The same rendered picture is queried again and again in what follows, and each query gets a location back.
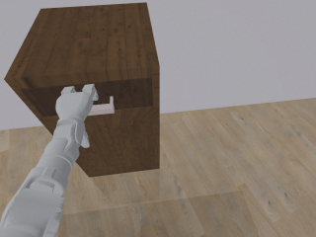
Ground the drawer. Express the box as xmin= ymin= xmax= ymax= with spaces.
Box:
xmin=23 ymin=77 xmax=153 ymax=117

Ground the handle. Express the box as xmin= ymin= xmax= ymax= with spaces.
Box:
xmin=88 ymin=96 xmax=115 ymax=116

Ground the left robot upper arm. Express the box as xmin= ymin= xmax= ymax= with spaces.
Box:
xmin=0 ymin=188 xmax=65 ymax=237

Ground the robot left forearm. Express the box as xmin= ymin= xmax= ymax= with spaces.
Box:
xmin=0 ymin=117 xmax=85 ymax=230

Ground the cabinet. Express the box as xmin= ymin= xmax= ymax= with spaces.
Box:
xmin=4 ymin=2 xmax=160 ymax=178

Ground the left robot hand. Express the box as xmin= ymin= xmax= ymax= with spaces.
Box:
xmin=55 ymin=84 xmax=99 ymax=148

